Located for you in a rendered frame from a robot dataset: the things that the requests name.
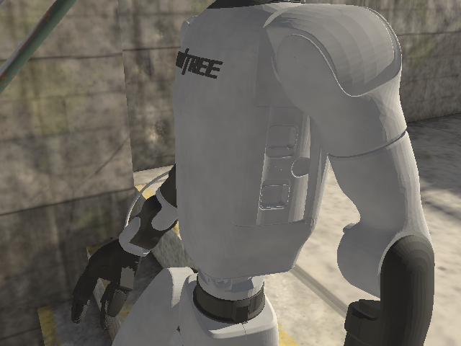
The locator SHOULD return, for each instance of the robot right upper arm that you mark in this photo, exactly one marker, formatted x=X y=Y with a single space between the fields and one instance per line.
x=185 y=27

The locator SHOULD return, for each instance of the humanoid robot torso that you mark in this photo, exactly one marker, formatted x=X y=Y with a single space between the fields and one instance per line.
x=251 y=171

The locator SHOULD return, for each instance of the left robot forearm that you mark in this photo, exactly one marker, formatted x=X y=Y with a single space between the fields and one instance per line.
x=403 y=314

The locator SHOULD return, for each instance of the robot right hand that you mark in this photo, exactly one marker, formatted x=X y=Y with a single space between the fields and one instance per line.
x=111 y=262

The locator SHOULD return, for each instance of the right robot forearm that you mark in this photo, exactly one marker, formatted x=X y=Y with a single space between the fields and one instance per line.
x=158 y=215

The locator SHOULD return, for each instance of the robot left upper arm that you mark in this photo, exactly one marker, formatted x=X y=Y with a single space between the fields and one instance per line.
x=341 y=65

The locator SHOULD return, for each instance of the right robot thigh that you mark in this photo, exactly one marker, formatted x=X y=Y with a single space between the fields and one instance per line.
x=154 y=318

